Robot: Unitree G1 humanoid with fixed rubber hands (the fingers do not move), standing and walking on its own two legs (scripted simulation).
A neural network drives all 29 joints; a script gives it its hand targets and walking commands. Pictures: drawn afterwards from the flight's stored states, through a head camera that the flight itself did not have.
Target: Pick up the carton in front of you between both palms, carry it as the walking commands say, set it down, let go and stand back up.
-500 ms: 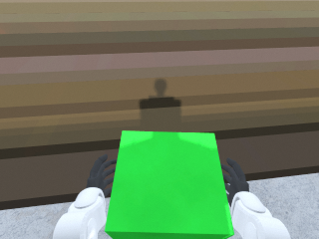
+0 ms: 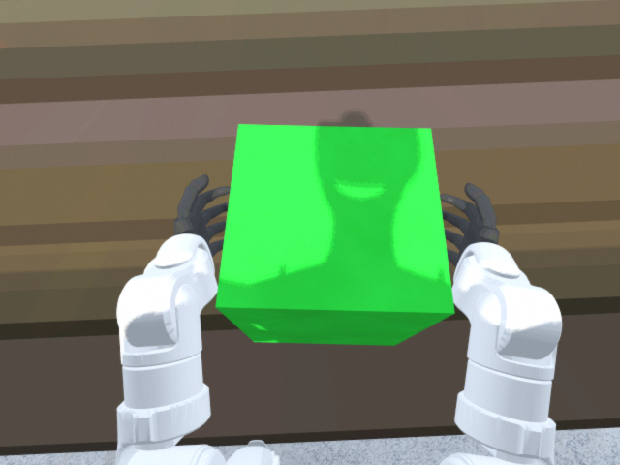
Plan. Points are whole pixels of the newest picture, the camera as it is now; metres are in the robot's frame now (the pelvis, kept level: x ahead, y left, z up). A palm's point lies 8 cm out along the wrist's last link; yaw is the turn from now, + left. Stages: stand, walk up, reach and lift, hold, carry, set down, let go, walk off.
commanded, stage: carry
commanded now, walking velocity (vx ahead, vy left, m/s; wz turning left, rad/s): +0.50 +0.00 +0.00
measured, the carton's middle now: (328, 252) +0.37 +0.02 +0.09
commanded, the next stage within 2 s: none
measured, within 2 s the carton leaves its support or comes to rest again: neither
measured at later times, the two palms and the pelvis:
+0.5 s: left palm (264, 99) +0.72 +0.16 +0.11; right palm (431, 104) +0.71 -0.15 +0.11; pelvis +0.37 +0.00 -0.01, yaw +2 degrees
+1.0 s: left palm out of the picture +1.09 +0.14 +0.30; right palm out of the picture +1.07 -0.17 +0.28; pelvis +0.74 +0.01 +0.12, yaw -1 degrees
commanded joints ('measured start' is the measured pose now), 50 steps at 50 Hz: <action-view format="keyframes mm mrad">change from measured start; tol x64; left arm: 1 -531 -544 -504 99 -126 5 10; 50 -612 -560 -274 171 -5 72 23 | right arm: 1 -543 518 458 104 80 8 -3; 50 -784 689 556 110 226 69 6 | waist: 1 -23 -129 -233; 50 -279 184 -468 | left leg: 1 151 -90 115 -239 90 20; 9 1213 261 -500 -356 713 288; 19 790 159 -211 -643 380 160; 23 518 71 96 -191 1346 69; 25 201 -220 18 731 -45 -50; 39 -718 -59 -30 996 -386 93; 50 844 -20 -283 -398 786 242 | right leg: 1 172 -180 63 37 601 -87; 8 -815 83 147 1265 -219 4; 19 -991 -89 100 1100 -266 -63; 27 401 -259 856 169 562 -342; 42 159 -156 284 -199 357 -161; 48 110 -80 -14 396 1841 -46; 50 -320 127 150 1164 354 46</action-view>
